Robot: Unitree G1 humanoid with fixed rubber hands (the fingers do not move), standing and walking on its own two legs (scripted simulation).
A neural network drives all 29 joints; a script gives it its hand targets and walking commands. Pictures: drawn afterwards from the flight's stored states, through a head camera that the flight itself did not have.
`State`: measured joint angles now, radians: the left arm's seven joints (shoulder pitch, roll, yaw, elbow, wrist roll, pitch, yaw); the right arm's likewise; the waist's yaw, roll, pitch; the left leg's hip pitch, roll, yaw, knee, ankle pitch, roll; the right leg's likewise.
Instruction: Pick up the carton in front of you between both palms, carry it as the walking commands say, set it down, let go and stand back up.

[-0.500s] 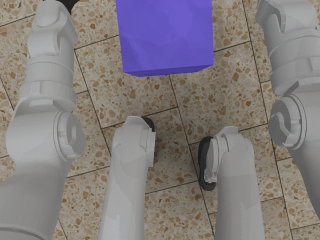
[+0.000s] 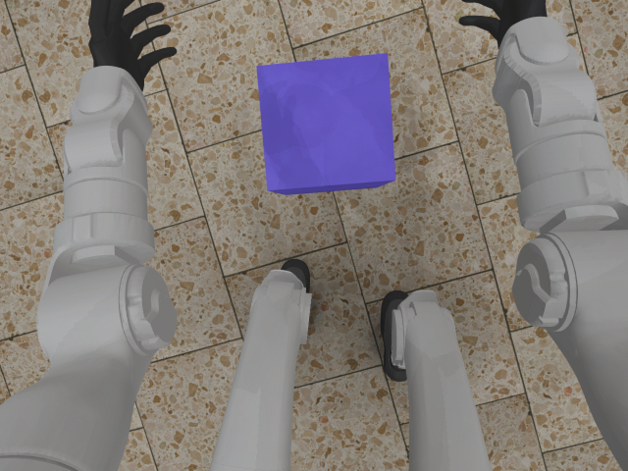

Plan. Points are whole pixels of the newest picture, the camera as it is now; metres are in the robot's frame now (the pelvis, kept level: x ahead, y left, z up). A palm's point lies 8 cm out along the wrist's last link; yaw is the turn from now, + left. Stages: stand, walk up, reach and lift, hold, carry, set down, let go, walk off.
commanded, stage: set down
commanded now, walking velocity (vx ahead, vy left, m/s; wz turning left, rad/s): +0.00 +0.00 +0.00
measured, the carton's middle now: (327, 137) +0.51 +0.08 -0.45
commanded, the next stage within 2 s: let go in 0.10 s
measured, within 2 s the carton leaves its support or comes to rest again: neither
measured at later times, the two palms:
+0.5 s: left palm (33, 142) +0.40 +0.28 +0.01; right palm (613, 126) +0.45 -0.14 +0.01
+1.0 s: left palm out of the picture +0.25 +0.24 +0.12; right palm out of the picture +0.30 -0.22 +0.11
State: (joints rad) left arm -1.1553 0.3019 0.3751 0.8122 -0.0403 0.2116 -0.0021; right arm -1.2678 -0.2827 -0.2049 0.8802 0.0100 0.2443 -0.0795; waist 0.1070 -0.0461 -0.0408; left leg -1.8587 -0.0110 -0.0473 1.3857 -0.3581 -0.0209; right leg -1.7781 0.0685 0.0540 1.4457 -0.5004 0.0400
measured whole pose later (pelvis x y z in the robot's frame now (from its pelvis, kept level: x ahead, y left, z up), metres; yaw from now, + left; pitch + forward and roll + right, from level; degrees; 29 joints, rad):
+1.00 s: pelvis +0.09 +0.00 +0.19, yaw +2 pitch +7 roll +1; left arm 0.20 0.20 0.05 0.43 -0.01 0.01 -0.07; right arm 0.11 -0.19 -0.08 0.50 -0.03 0.00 0.02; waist 0.04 0.01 0.03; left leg -0.39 -0.02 -0.05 0.46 -0.20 -0.02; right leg -0.31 0.01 0.07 0.49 -0.30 0.00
